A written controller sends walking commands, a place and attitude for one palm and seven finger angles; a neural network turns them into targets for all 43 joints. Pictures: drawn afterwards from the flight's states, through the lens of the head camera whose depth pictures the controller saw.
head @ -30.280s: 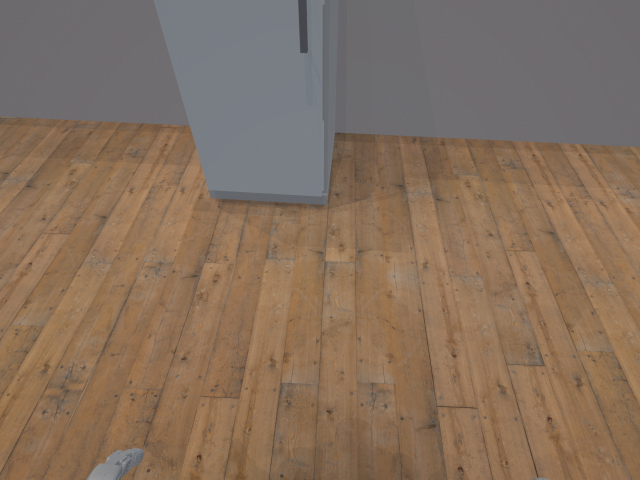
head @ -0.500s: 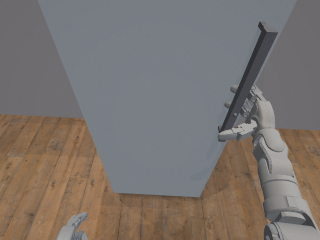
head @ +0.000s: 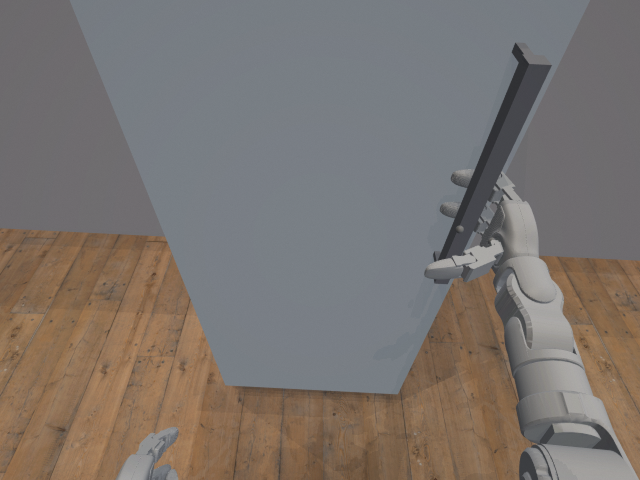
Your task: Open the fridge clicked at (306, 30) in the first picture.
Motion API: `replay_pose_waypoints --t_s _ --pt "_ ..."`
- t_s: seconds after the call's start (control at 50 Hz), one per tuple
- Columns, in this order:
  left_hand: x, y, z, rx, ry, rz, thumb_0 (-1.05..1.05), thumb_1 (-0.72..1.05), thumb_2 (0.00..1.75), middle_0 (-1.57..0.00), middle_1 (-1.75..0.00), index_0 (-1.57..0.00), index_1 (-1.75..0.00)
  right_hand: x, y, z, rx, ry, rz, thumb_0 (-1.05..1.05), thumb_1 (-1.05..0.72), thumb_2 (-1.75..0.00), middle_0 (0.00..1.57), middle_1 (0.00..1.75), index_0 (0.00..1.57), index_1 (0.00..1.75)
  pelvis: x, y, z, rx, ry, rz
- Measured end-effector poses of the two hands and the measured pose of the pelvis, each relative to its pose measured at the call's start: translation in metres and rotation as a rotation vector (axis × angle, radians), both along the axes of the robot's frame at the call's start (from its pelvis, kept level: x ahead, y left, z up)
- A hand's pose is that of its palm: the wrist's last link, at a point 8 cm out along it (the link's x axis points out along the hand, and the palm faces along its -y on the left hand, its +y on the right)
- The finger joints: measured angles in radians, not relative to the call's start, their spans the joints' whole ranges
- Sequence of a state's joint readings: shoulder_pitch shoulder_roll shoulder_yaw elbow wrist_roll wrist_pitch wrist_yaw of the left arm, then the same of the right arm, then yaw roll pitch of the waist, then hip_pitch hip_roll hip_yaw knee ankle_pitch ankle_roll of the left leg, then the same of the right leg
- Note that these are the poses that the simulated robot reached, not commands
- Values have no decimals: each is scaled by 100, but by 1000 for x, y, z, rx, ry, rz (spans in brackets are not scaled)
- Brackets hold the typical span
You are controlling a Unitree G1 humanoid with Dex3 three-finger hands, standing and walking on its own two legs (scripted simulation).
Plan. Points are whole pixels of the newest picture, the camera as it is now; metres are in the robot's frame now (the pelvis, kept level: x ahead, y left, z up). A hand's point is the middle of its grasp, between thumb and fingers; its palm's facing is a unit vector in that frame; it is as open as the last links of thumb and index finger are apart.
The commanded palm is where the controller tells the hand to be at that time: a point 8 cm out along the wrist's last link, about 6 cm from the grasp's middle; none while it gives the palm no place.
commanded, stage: slide the fingers in behind the handle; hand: right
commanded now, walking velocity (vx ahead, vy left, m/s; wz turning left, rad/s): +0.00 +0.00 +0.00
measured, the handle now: (472, 188) +0.46 -0.16 +0.15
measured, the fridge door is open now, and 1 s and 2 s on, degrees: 0 0 1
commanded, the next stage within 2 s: grip the handle and tug to test in 0.10 s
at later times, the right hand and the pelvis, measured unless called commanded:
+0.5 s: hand (460, 229) +0.40 -0.14 +0.13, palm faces -0.01 +1.00 +0.00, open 11.8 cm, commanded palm +0.37 -0.19 +0.13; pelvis +0.00 +0.00 +0.00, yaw +0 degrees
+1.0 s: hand (460, 228) +0.40 -0.14 +0.13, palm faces -0.01 +1.00 +0.00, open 5.9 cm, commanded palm +0.37 -0.19 +0.13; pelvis +0.01 +0.00 +0.00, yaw +1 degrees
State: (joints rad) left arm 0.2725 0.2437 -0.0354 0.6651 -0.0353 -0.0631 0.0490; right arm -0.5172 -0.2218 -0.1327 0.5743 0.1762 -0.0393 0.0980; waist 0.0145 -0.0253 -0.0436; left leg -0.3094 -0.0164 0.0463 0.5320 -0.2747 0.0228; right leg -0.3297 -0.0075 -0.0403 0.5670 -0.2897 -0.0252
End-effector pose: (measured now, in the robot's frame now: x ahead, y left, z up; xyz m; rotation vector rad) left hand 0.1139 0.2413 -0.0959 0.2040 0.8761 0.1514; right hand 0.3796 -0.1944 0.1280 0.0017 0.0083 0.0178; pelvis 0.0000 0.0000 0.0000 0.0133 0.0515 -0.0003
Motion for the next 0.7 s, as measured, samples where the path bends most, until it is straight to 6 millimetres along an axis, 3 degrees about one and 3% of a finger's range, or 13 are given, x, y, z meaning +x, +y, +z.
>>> replay_pose_waypoints --t_s 0.34,0.7 --pt "3 -4 1 -4 -4 -7 1 90 90 -21 -30 -20 -30 0 0 0 -3 -2 -3 -1 44 -33 29 121 29 121 1 -2 0 1 -3 0" --pt "5 -2 2 -5 -13 1 1 90 90 -21 -30 -20 -30 0 -1 0 1 -3 -14 0 -27 -63 33 128 34 128 4 -1 1 0 -2 6"
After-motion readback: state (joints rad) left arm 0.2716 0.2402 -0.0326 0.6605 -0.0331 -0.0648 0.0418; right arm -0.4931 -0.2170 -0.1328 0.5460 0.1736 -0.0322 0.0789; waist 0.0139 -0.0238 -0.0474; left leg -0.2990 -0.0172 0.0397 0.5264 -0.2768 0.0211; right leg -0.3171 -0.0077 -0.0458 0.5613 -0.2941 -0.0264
